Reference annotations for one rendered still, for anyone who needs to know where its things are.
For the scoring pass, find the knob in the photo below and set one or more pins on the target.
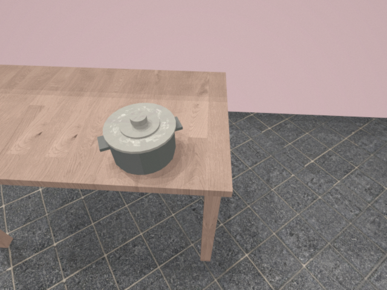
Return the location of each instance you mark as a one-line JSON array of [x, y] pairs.
[[138, 118]]

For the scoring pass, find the table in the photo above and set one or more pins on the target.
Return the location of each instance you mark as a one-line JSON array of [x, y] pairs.
[[51, 116]]

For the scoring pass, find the lid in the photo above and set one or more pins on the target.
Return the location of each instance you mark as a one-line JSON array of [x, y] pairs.
[[122, 136]]

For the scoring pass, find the pot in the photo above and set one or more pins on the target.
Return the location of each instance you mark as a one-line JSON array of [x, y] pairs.
[[143, 163]]

